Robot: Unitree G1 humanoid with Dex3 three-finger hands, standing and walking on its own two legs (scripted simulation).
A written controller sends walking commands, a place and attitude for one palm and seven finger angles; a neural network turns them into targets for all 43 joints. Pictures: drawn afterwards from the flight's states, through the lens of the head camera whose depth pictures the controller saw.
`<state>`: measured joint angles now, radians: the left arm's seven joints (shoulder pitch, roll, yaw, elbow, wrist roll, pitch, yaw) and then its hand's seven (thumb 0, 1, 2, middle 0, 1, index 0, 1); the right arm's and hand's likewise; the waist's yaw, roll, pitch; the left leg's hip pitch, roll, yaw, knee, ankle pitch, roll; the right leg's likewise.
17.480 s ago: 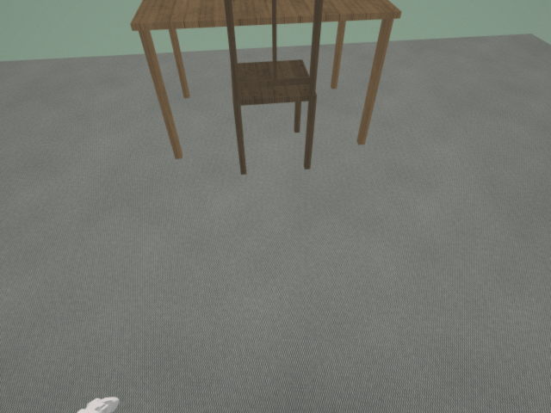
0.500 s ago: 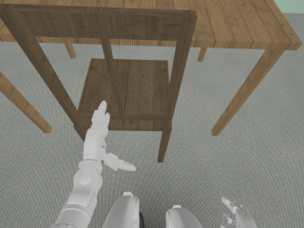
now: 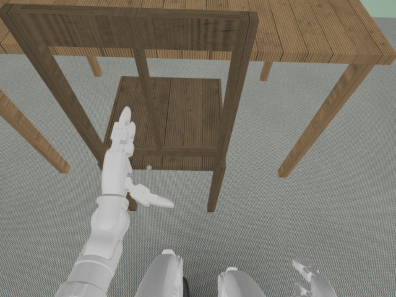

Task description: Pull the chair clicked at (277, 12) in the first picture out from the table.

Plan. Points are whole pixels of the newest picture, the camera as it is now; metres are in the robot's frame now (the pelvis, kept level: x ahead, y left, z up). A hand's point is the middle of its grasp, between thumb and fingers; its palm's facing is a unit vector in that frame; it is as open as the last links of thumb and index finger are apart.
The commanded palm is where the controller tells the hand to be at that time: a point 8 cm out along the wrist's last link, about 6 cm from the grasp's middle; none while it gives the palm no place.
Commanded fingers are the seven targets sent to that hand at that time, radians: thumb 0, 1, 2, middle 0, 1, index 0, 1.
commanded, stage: aim the fingers beside a spindle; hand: left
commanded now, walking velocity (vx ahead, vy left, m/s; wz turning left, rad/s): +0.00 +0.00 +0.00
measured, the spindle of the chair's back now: (151, 109) +0.50 +0.13 +0.05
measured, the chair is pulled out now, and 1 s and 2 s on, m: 0.00 0.00 0.00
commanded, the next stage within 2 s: push the fingers through the gap in 1.68 s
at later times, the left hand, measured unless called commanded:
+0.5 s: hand (163, 184) +0.34 +0.09 +0.00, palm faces -0.05 -1.00 +0.05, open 17.0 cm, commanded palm +0.33 +0.16 +0.03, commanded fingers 0.00 -0.50 0.30 -0.06 -0.08 -0.06 -0.08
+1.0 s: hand (147, 166) +0.36 +0.12 +0.05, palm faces +0.06 -1.00 -0.08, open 16.9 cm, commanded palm +0.33 +0.16 +0.02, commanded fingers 0.00 -0.50 0.30 -0.06 -0.08 -0.06 -0.08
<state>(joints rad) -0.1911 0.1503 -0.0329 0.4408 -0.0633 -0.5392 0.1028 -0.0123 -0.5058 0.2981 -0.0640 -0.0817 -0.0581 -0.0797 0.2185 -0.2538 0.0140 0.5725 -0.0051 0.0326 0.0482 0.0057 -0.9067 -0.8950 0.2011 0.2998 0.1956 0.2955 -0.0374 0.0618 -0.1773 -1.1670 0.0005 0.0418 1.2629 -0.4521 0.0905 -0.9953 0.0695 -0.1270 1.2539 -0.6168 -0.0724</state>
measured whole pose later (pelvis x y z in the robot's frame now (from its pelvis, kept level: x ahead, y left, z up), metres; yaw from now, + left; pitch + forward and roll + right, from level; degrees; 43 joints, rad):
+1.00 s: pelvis +0.00 +0.00 +0.00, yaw +0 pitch +20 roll -3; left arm -0.17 0.15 0.00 0.43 -0.04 -0.54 0.14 -0.01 -0.50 0.30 -0.07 -0.08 -0.06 -0.08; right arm 0.22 -0.24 0.02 0.56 -0.01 0.05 0.05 0.01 -0.91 -0.90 0.20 0.30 0.20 0.30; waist -0.04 0.05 -0.18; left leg -1.16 0.00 0.05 1.26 -0.46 0.09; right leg -0.99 0.07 -0.11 1.25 -0.62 -0.07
